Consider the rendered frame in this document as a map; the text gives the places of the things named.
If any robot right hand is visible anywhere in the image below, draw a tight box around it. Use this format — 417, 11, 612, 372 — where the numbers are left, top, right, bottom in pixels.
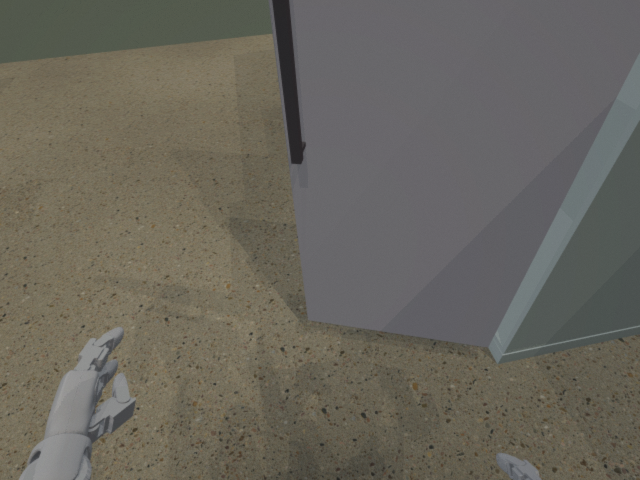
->
496, 453, 542, 480

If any fridge door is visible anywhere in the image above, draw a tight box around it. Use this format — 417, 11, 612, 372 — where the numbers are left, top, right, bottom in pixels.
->
268, 0, 640, 348

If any handle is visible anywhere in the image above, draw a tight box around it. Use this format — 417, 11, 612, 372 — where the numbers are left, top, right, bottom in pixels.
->
272, 0, 306, 164

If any robot left forearm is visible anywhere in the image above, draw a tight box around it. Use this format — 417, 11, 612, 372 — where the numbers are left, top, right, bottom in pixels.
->
19, 433, 92, 480

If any robot left hand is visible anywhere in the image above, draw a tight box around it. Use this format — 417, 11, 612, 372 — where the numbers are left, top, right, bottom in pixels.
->
44, 327, 136, 443

